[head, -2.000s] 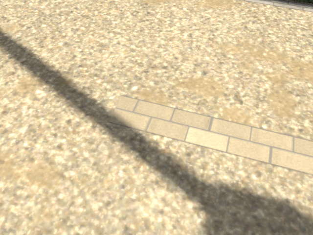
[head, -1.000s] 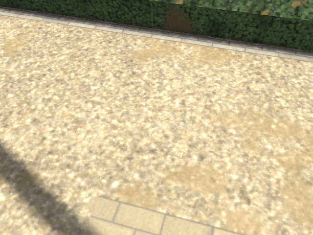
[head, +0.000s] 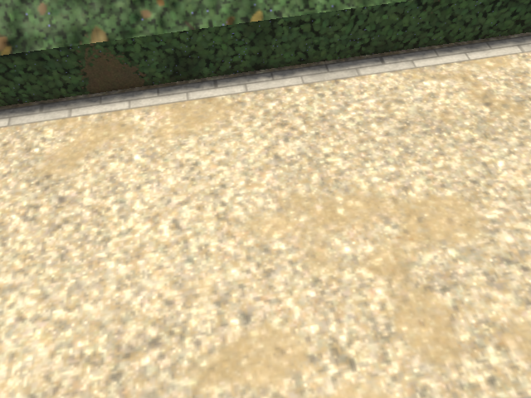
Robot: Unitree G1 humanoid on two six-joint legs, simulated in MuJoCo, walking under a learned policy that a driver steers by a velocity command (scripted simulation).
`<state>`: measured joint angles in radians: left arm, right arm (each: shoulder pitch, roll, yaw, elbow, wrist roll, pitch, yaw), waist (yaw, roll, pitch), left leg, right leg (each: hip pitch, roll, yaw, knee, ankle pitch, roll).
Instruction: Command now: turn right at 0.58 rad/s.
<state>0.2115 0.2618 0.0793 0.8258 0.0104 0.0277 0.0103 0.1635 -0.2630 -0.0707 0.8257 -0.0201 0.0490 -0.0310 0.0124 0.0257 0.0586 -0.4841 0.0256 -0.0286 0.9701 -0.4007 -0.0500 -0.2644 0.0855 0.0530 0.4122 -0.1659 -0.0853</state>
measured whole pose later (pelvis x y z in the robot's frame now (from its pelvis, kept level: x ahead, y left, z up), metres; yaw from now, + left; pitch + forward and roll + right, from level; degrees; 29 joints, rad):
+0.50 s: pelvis -0.01 +0.05 +0.00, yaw -12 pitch +0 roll -1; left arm 0.19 0.29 0.07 0.84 0.01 0.07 -0.01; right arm 0.21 -0.23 -0.02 0.77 -0.02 0.00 -0.03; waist -0.01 -0.04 0.05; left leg -0.20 0.00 0.02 0.41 -0.21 0.04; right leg -0.31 0.07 0.11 0.82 -0.44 0.04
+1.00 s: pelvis -0.03 +0.02 +0.00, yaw -12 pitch -2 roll +0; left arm 0.20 0.23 -0.01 1.03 0.01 0.00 0.03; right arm 0.26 -0.24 -0.01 1.02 -0.01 0.01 -0.02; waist -0.02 0.01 0.03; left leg -0.15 0.01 0.01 0.35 -0.17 -0.01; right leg -0.08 0.06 0.05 0.34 -0.22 -0.05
